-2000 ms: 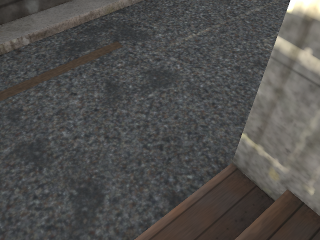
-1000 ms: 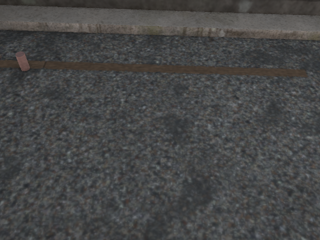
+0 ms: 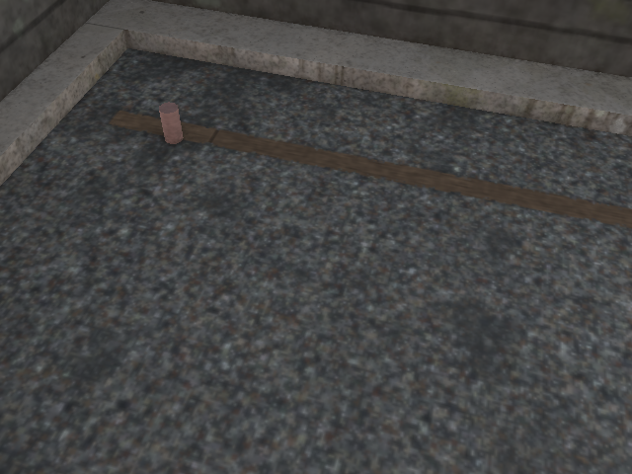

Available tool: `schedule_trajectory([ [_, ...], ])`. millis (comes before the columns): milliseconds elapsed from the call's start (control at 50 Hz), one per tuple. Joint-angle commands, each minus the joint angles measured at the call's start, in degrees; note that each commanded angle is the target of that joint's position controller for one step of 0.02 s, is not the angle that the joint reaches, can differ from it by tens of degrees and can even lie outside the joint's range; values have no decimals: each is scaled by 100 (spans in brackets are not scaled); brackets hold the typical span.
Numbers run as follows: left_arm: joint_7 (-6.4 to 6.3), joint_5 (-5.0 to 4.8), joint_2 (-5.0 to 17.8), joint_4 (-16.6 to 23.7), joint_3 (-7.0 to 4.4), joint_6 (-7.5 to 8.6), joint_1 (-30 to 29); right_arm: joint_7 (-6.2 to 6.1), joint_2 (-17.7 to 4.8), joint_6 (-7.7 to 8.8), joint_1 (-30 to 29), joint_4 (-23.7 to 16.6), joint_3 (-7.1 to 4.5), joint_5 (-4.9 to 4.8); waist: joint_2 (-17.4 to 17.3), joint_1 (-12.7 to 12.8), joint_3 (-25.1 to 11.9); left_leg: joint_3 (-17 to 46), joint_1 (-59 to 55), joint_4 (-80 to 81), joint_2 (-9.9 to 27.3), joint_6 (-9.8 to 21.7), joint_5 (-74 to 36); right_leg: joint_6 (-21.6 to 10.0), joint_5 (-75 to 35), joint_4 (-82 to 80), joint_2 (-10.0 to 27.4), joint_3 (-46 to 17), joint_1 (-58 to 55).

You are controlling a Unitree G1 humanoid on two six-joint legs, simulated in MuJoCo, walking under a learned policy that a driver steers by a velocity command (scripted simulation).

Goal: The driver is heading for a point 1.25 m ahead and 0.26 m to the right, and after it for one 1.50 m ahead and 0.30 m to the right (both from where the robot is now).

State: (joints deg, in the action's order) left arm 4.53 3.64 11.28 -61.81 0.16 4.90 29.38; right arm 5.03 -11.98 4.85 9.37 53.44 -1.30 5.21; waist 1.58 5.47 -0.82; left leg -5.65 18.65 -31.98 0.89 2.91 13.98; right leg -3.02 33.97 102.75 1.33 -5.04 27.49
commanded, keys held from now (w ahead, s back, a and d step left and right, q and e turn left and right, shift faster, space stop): w+e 0.68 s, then w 0.32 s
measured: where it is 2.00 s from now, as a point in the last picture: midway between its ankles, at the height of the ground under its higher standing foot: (454, 312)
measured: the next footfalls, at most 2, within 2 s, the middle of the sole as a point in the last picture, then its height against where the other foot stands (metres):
right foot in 0.48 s outside the picture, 0.15 m lower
left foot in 0.84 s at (354, 416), level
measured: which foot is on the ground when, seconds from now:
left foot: down 0.00-0.48, up 0.50-0.82, down 0.84-1.00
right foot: up 0.00-0.46, down 0.48-0.86, up 0.88-1.00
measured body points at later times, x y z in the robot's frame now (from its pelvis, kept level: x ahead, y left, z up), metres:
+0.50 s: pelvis +0.31 -0.05 -0.14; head +0.35 -0.08 +0.31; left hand +0.60 +0.09 -0.23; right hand +0.11 -0.22 -0.27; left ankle +0.06 +0.11 -0.67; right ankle +0.40 -0.16 -0.87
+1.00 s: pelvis +0.61 -0.07 -0.15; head +0.64 -0.06 +0.30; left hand +0.82 +0.13 -0.28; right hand +0.60 -0.35 -0.25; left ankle +0.69 +0.00 -0.88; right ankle +0.50 -0.18 -0.79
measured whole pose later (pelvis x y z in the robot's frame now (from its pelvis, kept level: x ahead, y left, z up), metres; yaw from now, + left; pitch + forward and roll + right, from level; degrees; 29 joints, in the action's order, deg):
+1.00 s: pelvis +0.61 -0.07 -0.15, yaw -26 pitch +3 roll -1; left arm -1.0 -1.3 14.7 -49.4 -4.6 3.7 13.8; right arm 0.4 -11.6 6.0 12.9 47.1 -3.8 0.3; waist 1.8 -0.7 -1.9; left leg -0.1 21.7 -31.7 -0.7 2.0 12.8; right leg -4.3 19.1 67.5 -1.0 -3.3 29.6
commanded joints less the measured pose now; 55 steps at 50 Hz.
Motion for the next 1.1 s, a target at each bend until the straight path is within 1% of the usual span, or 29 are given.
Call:
schedule_trajectory([
  [20,-178,44,103,760,-13,270,-771,-83,28,77,990,-55,113,56,-25,-390,468,1962,-751,1480,2034,1354,-514,-443,-2345,-1672,792,-317,2289],
  [40,-182,201,-158,745,64,195,-867,-203,370,164,599,-126,237,42,-429,-104,945,1828,195,1720,1847,1176,-645,-598,-2985,-2561,987,-505,1997],
  [60,-124,259,-174,641,45,164,-899,-308,393,277,631,-164,241,-153,-290,-214,777,1419,424,2037,1636,1269,-731,-569,-3562,-3742,889,-431,1594],
  [80,-68,254,-35,627,11,111,-935,-361,85,335,933,-78,192,-158,-639,-287,548,1309,108,2014,1541,1403,-871,-505,-3611,-4070,674,-278,1526],
  [120,50,277,-1,697,35,63,-824,-413,-122,315,1038,66,127,106,-525,-159,290,918,82,1391,1434,1394,-1693,-409,-4099,-4186,676,-181,1443],
  [140,60,298,3,867,83,90,-1273,-513,145,364,1267,152,207,176,-80,-414,329,826,-677,1148,1439,1260,-1683,-308,-5087,-5202,762,-525,2240],
  [200,19,141,106,1114,106,49,-1942,-429,117,323,1795,470,319,226,-328,-516,441,235,130,962,1175,1027,-743,-236,-6864,-6193,597,-35,943],
  [280,71,213,541,1625,50,-74,-2837,-430,53,340,2135,643,400,246,-89,-721,962,311,-495,546,1363,852,-305,-370,-6170,-6438,611,133,1108],
  [360,120,177,320,1829,158,-141,-3940,-679,5,134,3400,1162,336,54,-148,-1494,1509,523,-2445,155,1462,747,-479,-115,-5352,-7909,699,467,2129],
  [380,148,-1075,332,2109,23,-126,-4788,-792,-677,-58,2591,944,-16,-881,41,-1616,2135,359,-1344,-546,1337,394,-949,-64,-5158,-7669,206,392,1923],
  [400,195,-1070,290,2101,70,-113,-4622,-814,-722,-132,2571,835,-22,-851,192,-1483,1744,123,-1522,-894,1288,290,-1562,-83,-5239,-7828,96,672,1616],
  [420,219,-860,231,2008,52,-124,-4260,-794,-659,-163,2606,837,-49,-765,-37,-1374,1347,-3,-1402,-1386,1283,243,-2142,-183,-5252,-7908,32,842,827],
  [460,84,-641,701,1316,-272,-246,-2115,-680,-596,-161,2255,732,-125,-642,-356,-408,112,-95,-439,-3634,1135,160,-2929,-544,-5329,-7804,-193,1032,-2119],
  [480,-33,-568,1223,987,-526,-310,-882,-588,-548,-30,1990,572,-140,-603,195,306,-577,-400,880,-5547,654,-266,-2164,-860,-6807,-7709,44,839,-4201],
  [500,-113,-355,1855,831,-544,-241,-432,-484,-27,150,2551,386,-36,-546,1490,143,-1774,152,3426,-8415,173,-590,3442,-1866,-9553,-5734,1527,-813,-6973],
  [520,-195,-455,1653,747,-574,-303,238,-399,-489,370,2135,-6,-75,-774,1258,561,-3078,1083,3900,-8427,183,-628,3284,-2596,-8472,-6056,1882,-1760,-7623],
  [560,-457,-369,1542,979,-587,-422,-187,-516,-280,461,914,-762,22,-917,115,282,-2597,1129,4664,-7109,513,-527,2303,-2199,-3638,-7763,1947,-2766,-6461],
  [600,-501,-376,1282,1523,-495,-286,-1714,-717,-549,264,956,-744,-151,-731,-1055,-547,-1316,1227,3817,-5988,679,-560,931,-2045,-3111,-8319,2072,-3073,-3378],
  [640,-480,-446,1132,1806,-473,-192,-2699,-790,-381,44,952,-780,-242,-509,-740,-1082,-66,1161,2268,-3861,888,-789,688,-1673,-3864,-8630,1328,-1897,-505],
  [700,-648,-482,1149,1759,-548,-165,-2408,-735,-343,147,246,-991,-250,-472,175,-848,-315,690,261,-1334,288,-873,-1452,-1272,-3822,-8511,223,-572,569],
  [760,-662,-575,1025,1501,-566,-176,-1779,-614,-412,76,-169,-1095,-257,-646,450,-638,-365,847,212,-611,210,-752,-1769,-1148,-2916,-8396,592,-929,-243],
  [840,-609,-533,763,1457,-524,-178,-1384,-544,-846,121,-44,-1124,-454,-588,328,-827,-150,673,-332,-185,111,-238,-725,-674,-1840,-7463,475,-1234,-625],
  [860,-583,-512,500,1484,-448,-160,-1360,-552,-1082,173,675,-969,-548,-544,-140,-1123,-404,1232,-1183,32,575,22,-562,-433,-1952,-6034,22,-757,-229],
  [880,-537,-644,155,1547,-373,-51,-562,-507,-1742,186,1534,-717,-721,-443,-2308,-946,-1080,3971,-2888,970,1935,1065,676,-83,-679,-3762,-791,2,1365],
  [900,-516,-683,582,1482,-453,14,-677,-463,-1351,204,1763,-673,-642,-527,-2135,-1107,-1118,5569,-3197,1678,2267,1312,2428,-99,-128,-2830,-647,-457,2355],
  [920,-525,-671,955,1596,-560,36,-1388,-483,-1013,215,1394,-791,-541,-557,-1356,-1215,-414,4958,-2750,1702,2097,1081,2548,-202,-674,-2522,-385,-569,2783],
  [960,-579,-438,831,1764,-565,11,-1972,-481,-858,166,540,-931,-469,-487,-643,-864,-30,3493,-1508,1640,1613,886,803,-201,-1611,-3205,135,-204,2284],
  [1020,-563,-447,657,1647,-588,-70,-1776,-463,-623,173,410,-848,-416,-497,-814,-563,-255,2438,-938,1861,1180,774,-663,-80,-1985,-4053,349,26,1359],
  [1100,-535,-394,412,1815,-508,-55,-2467,-552,-804,158,945,-559,-484,-624,-589,-700,-186,1831,-1322,2099,1175,837,-1704,92,-2819,-5501,359,191,1497],
])
Velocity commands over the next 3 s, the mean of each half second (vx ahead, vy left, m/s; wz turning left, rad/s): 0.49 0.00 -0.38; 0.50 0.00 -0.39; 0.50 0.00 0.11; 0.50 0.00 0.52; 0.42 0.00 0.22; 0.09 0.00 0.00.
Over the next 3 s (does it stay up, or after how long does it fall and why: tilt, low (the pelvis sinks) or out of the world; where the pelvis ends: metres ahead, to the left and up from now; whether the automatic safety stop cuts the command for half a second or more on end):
stays up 1.45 -0.29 -0.14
